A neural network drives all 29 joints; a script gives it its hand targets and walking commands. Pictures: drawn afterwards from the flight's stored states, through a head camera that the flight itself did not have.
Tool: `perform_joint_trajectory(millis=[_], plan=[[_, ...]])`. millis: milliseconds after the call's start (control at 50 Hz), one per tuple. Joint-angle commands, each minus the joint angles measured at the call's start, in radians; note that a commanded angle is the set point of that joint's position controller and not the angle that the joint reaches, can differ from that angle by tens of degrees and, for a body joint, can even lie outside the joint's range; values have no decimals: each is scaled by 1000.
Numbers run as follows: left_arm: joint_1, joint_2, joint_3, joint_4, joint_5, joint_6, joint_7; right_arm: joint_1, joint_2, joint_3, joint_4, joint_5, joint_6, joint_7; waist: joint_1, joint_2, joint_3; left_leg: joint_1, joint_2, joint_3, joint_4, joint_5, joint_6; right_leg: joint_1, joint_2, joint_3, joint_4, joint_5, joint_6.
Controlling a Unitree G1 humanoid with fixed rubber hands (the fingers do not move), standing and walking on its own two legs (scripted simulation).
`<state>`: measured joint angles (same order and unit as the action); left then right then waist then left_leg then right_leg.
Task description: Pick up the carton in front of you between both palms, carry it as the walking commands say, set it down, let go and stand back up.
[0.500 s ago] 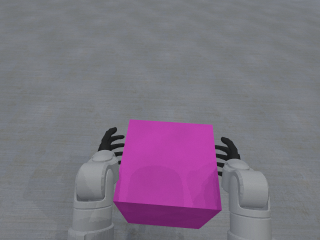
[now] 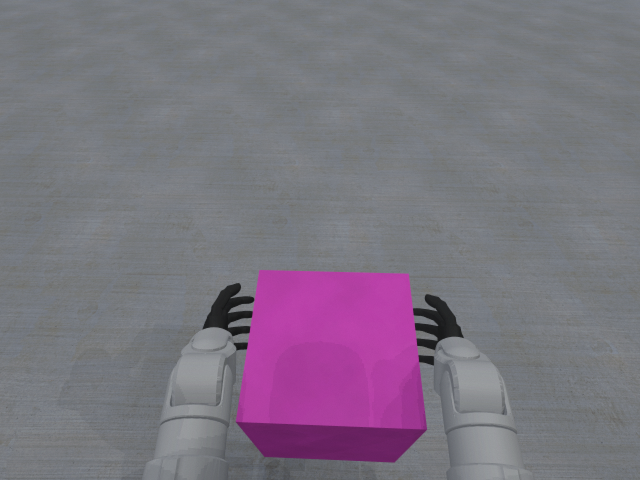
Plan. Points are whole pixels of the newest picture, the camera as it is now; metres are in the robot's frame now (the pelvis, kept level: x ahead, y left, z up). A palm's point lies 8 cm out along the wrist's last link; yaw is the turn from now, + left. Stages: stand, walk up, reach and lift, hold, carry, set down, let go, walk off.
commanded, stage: carry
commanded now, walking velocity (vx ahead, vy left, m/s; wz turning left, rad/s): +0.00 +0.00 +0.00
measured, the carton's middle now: (331, 372) +0.30 +0.00 -0.07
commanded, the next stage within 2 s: hold in 1.36 s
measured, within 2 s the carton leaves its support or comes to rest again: neither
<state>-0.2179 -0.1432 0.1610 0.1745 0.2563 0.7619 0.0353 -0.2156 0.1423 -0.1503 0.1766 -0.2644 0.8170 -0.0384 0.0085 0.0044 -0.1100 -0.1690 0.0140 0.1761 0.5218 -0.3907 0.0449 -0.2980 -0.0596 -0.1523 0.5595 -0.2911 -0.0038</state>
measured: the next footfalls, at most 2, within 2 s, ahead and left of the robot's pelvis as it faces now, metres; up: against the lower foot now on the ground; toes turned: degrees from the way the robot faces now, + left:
none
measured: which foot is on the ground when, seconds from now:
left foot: down 0.00-1.00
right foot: down 0.00-1.00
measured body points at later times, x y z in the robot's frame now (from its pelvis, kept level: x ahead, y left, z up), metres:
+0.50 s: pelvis -0.04 +0.00 +0.00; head -0.07 +0.00 +0.45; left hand +0.27 +0.15 +0.04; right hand +0.26 -0.15 +0.04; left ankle -0.07 +0.07 -0.73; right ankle +0.00 -0.11 -0.73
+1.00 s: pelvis -0.05 +0.01 +0.00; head -0.08 +0.01 +0.45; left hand +0.26 +0.16 +0.04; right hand +0.25 -0.14 +0.04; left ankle -0.07 +0.07 -0.73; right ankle +0.00 -0.11 -0.73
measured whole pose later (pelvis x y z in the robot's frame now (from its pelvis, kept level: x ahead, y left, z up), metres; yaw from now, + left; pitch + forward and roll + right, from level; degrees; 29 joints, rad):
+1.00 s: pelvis -0.05 +0.01 +0.00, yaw -1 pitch +1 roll +0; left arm -0.27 -0.15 0.21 0.24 0.27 0.72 0.03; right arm -0.26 0.15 -0.19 0.23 -0.27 0.75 -0.03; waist 0.00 0.00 -0.10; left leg -0.23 0.01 0.20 0.52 -0.31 0.07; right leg -0.34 -0.07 -0.14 0.50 -0.17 0.00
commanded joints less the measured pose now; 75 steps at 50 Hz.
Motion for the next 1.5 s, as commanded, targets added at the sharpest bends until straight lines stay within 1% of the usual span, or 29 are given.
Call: perform_joint_trajectory(millis=[0,40,100,200,260,340,440,520,700,940,1180,1340,1360,1380,1400,1420,1440,1460,1480], plan=[[-454,-913,-422,126,-200,-134,-252,-596,846,445,-8,233,-206,254,-7,-21,-201,11,139,-115,-84,367,-8,114,-110,119,-64,367,-27],[-466,-930,-427,139,-200,-152,-257,-612,866,459,2,237,-224,257,-6,-26,-215,12,138,-119,-86,343,-8,122,-110,122,-71,361,-28],[-468,-961,-457,123,-214,-148,-262,-607,901,491,0,254,-217,263,-6,-25,-244,22,136,-119,-79,334,-7,136,-112,125,-73,371,-31],[-416,-978,-510,55,-244,-78,-256,-555,921,541,-60,287,-148,261,-7,-6,-252,23,136,-115,-88,303,-3,123,-108,126,-79,340,-33],[-408,-954,-498,51,-240,-49,-252,-534,899,516,-58,278,-117,257,-8,-3,-224,0,141,-116,-98,286,-2,106,-105,124,-85,306,-30],[-424,-937,-468,74,-226,-53,-253,-540,888,479,-32,257,-118,255,-8,-5,-187,-33,145,-121,-114,254,-2,93,-102,128,-97,275,-27],[-470,-968,-492,48,-249,-66,-257,-570,918,501,-42,276,-129,260,-8,-10,-194,-30,147,-124,-112,259,-2,95,-102,130,-102,284,-27],[-468,-979,-513,30,-261,-66,-257,-565,931,520,-51,290,-131,263,-8,-4,-223,-19,149,-127,-110,256,2,103,-100,128,-102,273,-27],[-439,-962,-508,34,-251,-61,-256,-531,917,512,-47,280,-128,262,-9,3,-234,-20,154,-129,-105,293,6,98,-97,120,-96,278,-25],[-461,-968,-489,60,-246,-66,-259,-551,921,493,-21,271,-132,266,-9,3,-205,-41,158,-136,-124,283,8,83,-92,116,-99,240,-15],[-454,-970,-514,25,-258,-64,-257,-535,926,514,-46,282,-130,264,-10,7,-230,-26,159,-131,-109,327,11,82,-92,109,-89,255,-11],[-446,-960,-509,26,-253,-64,-254,-528,918,510,-44,279,-131,262,-10,10,-224,-29,161,-132,-110,337,10,76,-91,106,-87,249,-8],[-389,-1014,-490,76,-247,-75,-255,-437,927,480,-60,282,-133,263,-28,101,-157,24,16,-360,-178,634,2,318,176,201,-85,340,-35],[-383,-980,-469,76,-239,-97,-243,-471,898,484,-97,285,-148,263,-13,109,-179,45,34,-362,-161,713,-8,324,154,239,-110,352,-53],[-371,-978,-456,75,-233,-107,-237,-463,898,469,-71,274,-153,262,-20,85,-187,83,37,-373,-164,746,-9,323,160,240,-120,365,-53],[-373,-970,-439,75,-223,-114,-236,-457,897,455,-47,262,-161,262,-16,67,-172,83,32,-373,-170,747,-19,327,152,245,-134,365,-54],[-358,-974,-432,69,-192,-118,-234,-484,883,454,-84,256,-170,273,-1,74,-179,157,10,-363,-160,716,-27,268,153,248,-143,335,-40],[-376,-942,-389,80,-176,-126,-228,-539,907,485,-102,266,-173,284,20,28,-160,192,1,-350,-155,680,-29,206,158,245,-158,299,-23],[-398,-945,-365,99,-158,-133,-220,-602,900,501,-106,276,-177,295,45,35,-165,210,-11,-333,-157,590,-32,187,152,246,-171,268,-12]])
